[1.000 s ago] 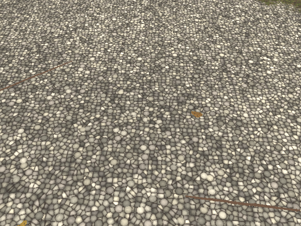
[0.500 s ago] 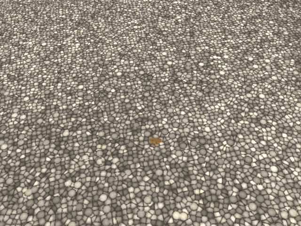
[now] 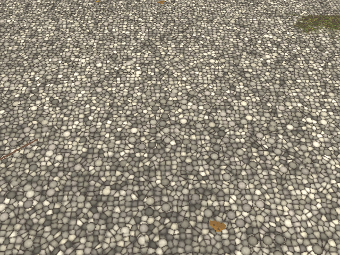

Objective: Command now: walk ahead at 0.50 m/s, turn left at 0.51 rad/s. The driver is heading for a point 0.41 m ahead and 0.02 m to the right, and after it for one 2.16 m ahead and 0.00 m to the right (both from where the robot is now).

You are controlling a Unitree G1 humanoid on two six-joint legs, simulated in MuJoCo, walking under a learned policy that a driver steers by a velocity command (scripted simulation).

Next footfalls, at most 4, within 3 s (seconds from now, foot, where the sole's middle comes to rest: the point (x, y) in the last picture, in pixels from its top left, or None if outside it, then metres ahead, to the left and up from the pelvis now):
0.32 right None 0.37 -0.13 -0.77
0.70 left None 0.38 0.12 -0.77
2.34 right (185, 179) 0.78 -0.06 -0.77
2.84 left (149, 125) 1.08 0.11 -0.77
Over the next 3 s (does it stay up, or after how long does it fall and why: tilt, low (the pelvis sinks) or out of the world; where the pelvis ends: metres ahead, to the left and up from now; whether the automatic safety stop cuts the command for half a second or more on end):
stays up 0.98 0.04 0.00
